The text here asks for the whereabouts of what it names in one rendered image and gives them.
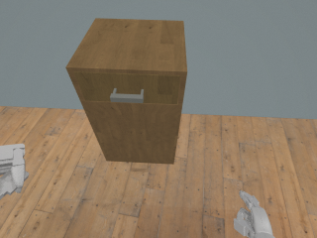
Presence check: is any drawer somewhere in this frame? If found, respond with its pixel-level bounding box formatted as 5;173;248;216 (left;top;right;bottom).
74;71;180;104

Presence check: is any cabinet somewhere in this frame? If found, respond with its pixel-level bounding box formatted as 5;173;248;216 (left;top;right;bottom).
65;18;187;165

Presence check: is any right robot hand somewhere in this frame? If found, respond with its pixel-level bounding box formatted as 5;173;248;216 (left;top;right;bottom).
234;190;273;238

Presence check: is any left robot hand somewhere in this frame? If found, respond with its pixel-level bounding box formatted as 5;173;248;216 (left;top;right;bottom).
0;143;30;200

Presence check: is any handle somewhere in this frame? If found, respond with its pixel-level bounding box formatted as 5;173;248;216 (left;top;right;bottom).
110;88;144;103

